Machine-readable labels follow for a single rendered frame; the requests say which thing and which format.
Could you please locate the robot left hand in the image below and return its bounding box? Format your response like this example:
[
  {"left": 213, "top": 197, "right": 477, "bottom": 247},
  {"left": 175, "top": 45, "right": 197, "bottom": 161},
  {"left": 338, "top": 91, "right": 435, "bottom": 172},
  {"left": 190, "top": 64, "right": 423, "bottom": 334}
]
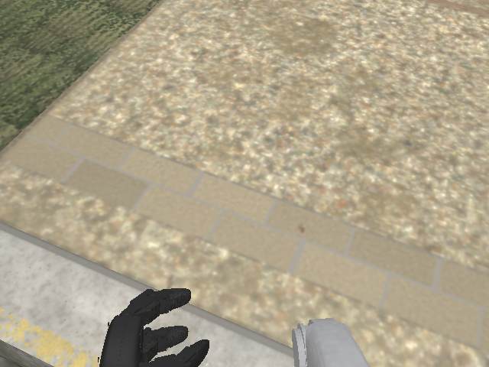
[{"left": 98, "top": 288, "right": 209, "bottom": 367}]

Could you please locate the right robot thigh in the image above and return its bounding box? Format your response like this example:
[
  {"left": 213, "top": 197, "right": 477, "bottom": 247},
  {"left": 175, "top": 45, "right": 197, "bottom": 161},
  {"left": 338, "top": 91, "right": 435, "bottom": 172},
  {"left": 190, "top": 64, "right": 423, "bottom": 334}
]
[{"left": 292, "top": 318, "right": 370, "bottom": 367}]

